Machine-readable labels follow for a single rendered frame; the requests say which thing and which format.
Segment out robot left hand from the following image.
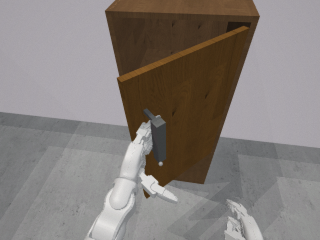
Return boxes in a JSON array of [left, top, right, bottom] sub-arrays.
[[119, 115, 178, 204]]

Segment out robot left forearm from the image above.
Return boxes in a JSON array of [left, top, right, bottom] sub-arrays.
[[84, 177, 139, 240]]

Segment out handle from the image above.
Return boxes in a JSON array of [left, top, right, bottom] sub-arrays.
[[143, 108, 166, 163]]

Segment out cupboard door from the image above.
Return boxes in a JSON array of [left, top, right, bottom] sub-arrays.
[[117, 26, 250, 199]]

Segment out robot right hand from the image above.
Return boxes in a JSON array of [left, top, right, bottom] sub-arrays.
[[224, 199, 264, 240]]

